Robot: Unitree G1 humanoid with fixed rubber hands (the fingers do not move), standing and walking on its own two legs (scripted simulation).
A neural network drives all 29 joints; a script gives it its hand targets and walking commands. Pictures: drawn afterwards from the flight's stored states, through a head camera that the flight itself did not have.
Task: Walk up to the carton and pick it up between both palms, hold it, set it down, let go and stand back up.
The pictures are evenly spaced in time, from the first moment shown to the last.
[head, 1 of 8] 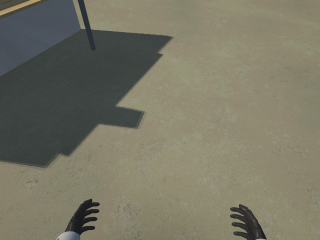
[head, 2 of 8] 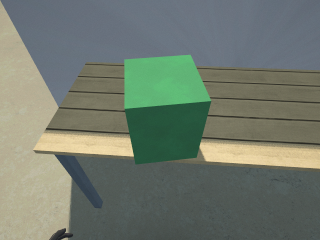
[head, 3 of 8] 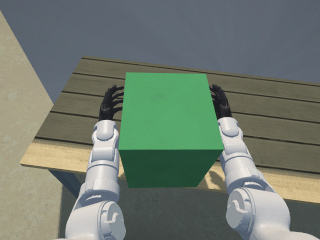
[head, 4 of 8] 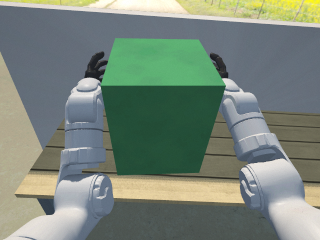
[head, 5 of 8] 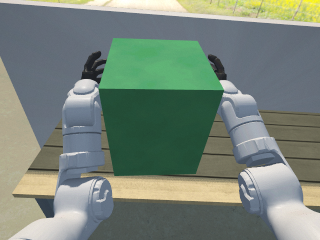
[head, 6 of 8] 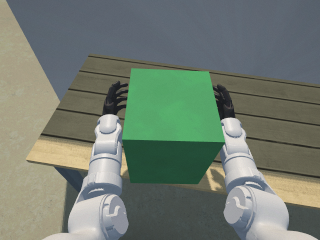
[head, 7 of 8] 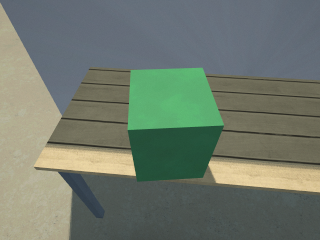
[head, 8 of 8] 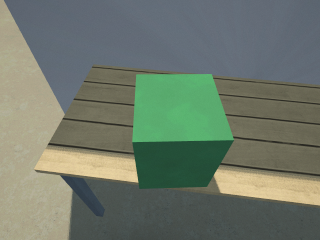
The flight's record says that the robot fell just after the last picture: no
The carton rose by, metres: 0.20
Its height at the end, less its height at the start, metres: +0.00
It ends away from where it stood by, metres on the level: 0.02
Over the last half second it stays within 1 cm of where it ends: yes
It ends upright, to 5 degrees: yes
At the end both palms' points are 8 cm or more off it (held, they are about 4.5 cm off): yes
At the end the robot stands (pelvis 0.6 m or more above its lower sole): yes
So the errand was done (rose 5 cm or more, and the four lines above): yes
